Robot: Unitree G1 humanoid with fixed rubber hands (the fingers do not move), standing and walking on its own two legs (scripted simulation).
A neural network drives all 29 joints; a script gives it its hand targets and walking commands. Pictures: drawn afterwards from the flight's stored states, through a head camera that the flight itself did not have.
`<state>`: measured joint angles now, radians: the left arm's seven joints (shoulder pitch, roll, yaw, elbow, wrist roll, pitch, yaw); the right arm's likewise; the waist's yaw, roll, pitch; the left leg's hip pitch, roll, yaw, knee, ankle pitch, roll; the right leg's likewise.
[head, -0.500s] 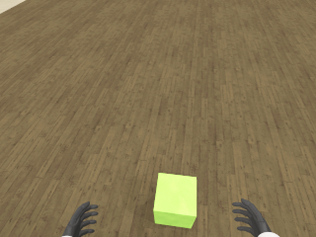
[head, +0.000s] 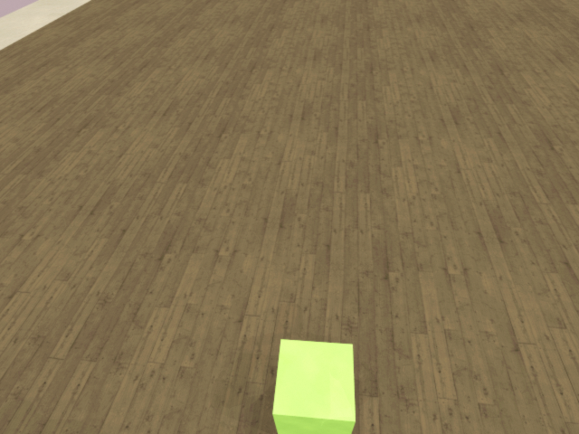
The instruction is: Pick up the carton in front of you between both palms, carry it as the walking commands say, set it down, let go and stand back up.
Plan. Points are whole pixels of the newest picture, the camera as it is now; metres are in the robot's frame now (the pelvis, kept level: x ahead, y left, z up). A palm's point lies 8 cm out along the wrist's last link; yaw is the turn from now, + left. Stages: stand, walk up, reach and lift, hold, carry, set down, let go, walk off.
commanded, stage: stand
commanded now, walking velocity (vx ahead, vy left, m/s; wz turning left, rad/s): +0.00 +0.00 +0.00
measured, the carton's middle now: (314, 392) +0.40 -0.03 -0.64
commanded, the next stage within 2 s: none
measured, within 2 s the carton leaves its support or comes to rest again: neither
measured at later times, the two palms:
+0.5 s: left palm out of the picture +0.06 +0.25 -0.12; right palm out of the picture +0.02 -0.27 -0.13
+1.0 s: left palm out of the picture -0.02 +0.23 -0.13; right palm out of the picture -0.07 -0.23 -0.14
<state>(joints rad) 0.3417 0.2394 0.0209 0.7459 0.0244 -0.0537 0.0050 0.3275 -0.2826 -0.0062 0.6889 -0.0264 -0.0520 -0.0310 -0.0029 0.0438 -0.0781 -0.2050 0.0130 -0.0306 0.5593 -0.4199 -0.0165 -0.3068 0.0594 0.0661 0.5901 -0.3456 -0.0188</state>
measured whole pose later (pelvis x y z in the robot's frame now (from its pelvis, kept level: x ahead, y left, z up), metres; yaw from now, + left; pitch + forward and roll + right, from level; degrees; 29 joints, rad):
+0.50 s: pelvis +0.01 -0.01 +0.00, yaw -2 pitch +2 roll +0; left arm 0.34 0.23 0.00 0.87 0.01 -0.01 0.04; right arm 0.38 -0.27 0.02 0.88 -0.01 0.00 -0.06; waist -0.01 0.03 -0.05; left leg -0.14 0.02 0.00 0.54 -0.44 -0.02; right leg -0.28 0.08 0.10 0.62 -0.38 -0.04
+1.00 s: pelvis -0.01 +0.00 +0.00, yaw -3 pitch -1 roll +0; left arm 0.36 0.18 -0.03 1.07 0.01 0.01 0.04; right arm 0.39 -0.20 0.05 1.08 -0.02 0.01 -0.05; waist -0.01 0.02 0.00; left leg -0.09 0.02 0.02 0.48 -0.39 -0.01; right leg -0.23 0.07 0.12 0.56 -0.32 -0.02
